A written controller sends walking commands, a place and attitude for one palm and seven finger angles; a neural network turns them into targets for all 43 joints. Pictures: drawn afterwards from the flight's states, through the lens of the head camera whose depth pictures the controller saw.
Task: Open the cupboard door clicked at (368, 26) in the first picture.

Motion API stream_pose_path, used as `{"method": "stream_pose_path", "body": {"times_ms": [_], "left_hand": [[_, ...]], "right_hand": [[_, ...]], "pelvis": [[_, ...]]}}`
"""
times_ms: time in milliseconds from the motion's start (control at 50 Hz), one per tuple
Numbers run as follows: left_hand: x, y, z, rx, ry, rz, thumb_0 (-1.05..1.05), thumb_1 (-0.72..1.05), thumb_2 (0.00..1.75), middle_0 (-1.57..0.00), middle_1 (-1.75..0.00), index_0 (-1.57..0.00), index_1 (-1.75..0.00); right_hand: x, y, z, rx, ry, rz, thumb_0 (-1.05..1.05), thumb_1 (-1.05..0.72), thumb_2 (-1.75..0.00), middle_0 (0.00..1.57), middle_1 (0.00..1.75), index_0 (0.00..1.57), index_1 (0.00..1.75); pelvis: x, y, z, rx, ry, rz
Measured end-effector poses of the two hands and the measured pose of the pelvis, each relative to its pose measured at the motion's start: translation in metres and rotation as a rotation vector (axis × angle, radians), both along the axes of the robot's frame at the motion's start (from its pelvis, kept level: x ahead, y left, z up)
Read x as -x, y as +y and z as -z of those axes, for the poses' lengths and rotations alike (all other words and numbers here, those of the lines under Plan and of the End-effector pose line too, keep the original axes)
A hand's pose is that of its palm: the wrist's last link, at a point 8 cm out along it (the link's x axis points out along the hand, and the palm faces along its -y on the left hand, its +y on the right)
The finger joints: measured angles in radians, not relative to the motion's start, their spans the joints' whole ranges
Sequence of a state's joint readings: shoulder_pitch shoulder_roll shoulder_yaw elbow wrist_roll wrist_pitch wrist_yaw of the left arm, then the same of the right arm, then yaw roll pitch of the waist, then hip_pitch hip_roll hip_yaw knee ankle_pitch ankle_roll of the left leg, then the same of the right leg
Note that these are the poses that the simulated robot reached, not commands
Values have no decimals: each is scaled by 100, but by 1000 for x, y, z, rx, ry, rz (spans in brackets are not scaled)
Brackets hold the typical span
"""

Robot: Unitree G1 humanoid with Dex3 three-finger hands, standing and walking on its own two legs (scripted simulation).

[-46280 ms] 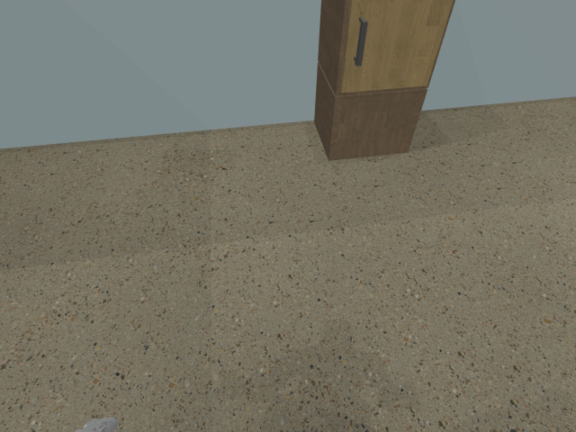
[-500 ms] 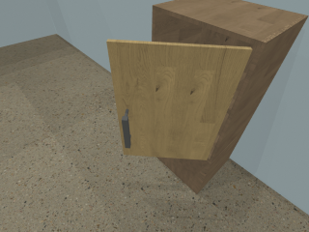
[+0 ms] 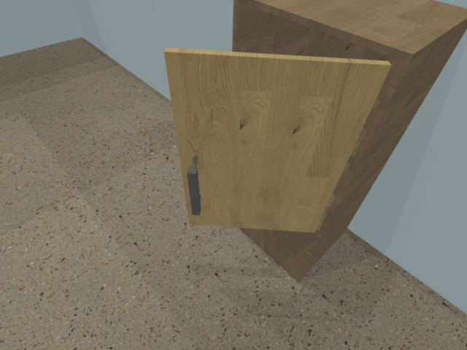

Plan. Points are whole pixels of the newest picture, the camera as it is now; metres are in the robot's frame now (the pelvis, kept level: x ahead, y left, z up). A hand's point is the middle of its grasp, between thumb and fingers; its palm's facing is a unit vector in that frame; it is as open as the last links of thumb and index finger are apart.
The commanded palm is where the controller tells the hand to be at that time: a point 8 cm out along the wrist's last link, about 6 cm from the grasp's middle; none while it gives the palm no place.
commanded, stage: look again from close up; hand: left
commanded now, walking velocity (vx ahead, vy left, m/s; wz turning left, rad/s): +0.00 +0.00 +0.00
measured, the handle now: (195, 186) +0.54 +0.14 -0.11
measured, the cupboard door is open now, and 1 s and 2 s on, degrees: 43 43 43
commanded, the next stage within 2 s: raise the hand with hooked fingers in 0.46 s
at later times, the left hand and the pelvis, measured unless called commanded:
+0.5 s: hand out of the picture +0.01 +0.17 -0.18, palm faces +0.01 -0.98 -0.19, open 7.3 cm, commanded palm none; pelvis +0.01 +0.00 +0.00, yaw +0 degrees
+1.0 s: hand (135, 338) +0.16 +0.19 -0.10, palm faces +0.06 -1.00 +0.01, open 8.7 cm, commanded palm +0.14 +0.25 -0.08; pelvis -0.01 -0.05 -0.11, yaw +3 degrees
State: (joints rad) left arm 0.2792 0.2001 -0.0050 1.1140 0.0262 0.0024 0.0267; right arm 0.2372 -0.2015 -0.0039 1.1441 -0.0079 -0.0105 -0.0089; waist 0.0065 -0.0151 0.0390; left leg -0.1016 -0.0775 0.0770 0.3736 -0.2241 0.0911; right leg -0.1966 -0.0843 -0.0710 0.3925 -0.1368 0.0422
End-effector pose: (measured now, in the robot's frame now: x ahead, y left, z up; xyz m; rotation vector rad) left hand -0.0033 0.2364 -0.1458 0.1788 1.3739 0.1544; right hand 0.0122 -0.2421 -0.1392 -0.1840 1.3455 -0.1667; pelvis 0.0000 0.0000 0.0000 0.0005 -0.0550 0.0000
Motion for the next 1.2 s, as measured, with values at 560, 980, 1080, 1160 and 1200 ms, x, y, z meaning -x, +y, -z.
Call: {"method": "stream_pose_path", "body": {"times_ms": [560, 980, 1080, 1160, 1200], "left_hand": [[-13, -13, 2, 22, -5, -7, 0, 91, 90, -20, -30, -20, -30], [-147, 3, -56, 163, -1277, 110, 0, 61, 77, -22, -49, -22, -49], [-133, 5, -57, 81, -1301, 66, 1, 49, 72, -23, -56, -23, -57], [-147, 4, -69, 70, -1343, 147, 1, 40, 68, -24, -62, -24, -63], [-157, 7, -71, 91, -1332, 180, 1, 35, 66, -24, -65, -24, -66]], "right_hand": [[-7, 8, 1, -14, 9, 16, 1, -90, -90, 20, 30, 20, 30], [-215, -49, -18, 95, -911, -285, 1, -90, -90, 20, 30, 20, 30], [-229, -42, 6, 86, -869, -331, 1, -90, -90, 20, 30, 20, 30], [-218, -31, 33, 34, -785, -317, 1, -90, -90, 20, 30, 20, 30], [-207, -27, 45, 6, -743, -292, 1, -90, -90, 20, 30, 20, 30]], "pelvis": [[-11, -2, -1, 5, 9, 3], [6, -43, 106, 2, 316, -45], [6, -54, 121, 39, 336, -64], [9, -59, 124, 59, 352, -76], [11, -61, 124, 60, 361, -77]]}}
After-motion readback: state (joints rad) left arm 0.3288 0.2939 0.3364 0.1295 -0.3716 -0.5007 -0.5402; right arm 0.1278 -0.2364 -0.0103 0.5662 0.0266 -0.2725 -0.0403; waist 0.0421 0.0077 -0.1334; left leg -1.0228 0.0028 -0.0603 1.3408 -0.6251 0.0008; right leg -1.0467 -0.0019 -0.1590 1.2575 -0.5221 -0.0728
